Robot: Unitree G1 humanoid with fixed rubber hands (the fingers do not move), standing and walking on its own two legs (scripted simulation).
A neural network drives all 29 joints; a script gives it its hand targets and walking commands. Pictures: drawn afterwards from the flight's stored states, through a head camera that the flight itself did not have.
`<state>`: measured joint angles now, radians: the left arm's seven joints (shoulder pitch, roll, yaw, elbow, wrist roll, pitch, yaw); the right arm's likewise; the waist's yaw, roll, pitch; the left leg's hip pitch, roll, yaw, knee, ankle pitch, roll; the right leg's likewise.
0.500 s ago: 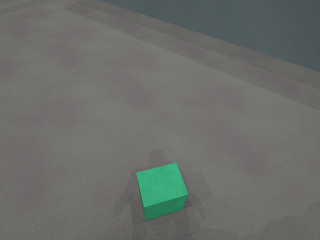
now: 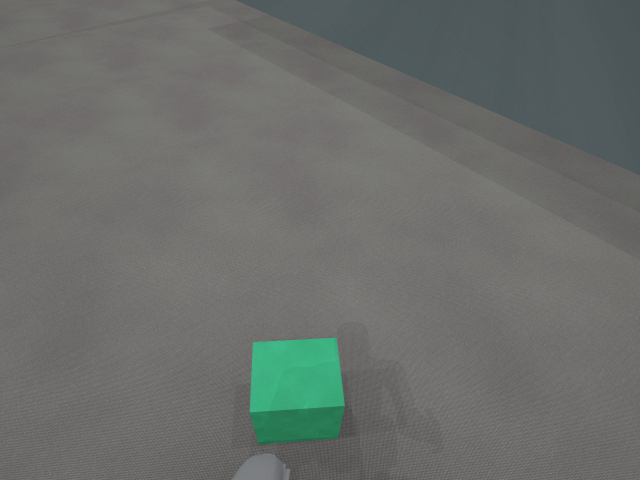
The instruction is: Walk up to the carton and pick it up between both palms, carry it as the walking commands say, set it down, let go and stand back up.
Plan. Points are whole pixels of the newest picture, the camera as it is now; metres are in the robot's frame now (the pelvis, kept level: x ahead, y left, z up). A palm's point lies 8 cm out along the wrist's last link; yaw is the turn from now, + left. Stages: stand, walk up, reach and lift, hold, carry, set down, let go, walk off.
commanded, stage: walk up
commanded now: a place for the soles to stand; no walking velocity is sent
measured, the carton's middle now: (296, 391) +0.48 +0.07 -0.62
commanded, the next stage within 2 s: none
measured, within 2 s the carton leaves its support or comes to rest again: neither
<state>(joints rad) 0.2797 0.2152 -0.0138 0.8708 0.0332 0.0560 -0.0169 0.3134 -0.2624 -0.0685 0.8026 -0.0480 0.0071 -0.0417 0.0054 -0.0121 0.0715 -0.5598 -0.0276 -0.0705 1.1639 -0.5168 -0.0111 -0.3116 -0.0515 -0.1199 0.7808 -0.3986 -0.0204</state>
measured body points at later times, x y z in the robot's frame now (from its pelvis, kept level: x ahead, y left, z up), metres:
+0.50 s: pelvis +0.07 -0.07 +0.02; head +0.08 -0.08 +0.47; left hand +0.09 +0.18 -0.11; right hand +0.17 -0.29 -0.13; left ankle +0.05 +0.07 -0.71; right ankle +0.09 -0.15 -0.71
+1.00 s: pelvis +0.08 -0.06 +0.03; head +0.09 -0.04 +0.47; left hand +0.04 +0.20 -0.13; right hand +0.19 -0.27 -0.12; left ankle +0.05 +0.07 -0.71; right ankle +0.09 -0.15 -0.71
